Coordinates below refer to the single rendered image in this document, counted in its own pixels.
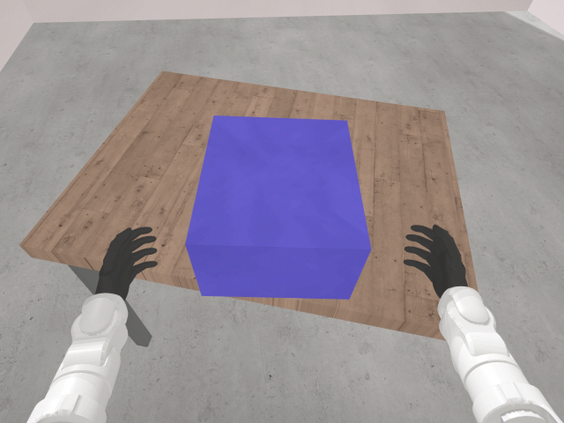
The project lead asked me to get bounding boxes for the right robot hand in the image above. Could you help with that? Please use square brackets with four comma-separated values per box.
[404, 225, 468, 298]

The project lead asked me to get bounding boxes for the left robot forearm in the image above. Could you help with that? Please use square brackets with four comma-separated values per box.
[27, 293, 128, 423]

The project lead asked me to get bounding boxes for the left robot hand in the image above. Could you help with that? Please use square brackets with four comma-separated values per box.
[95, 227, 158, 301]

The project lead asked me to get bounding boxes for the table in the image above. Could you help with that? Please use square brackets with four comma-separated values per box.
[19, 71, 479, 347]

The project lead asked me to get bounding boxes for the right robot forearm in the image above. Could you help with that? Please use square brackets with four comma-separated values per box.
[437, 286, 563, 423]

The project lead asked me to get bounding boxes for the carton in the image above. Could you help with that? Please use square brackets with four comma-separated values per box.
[185, 115, 371, 300]

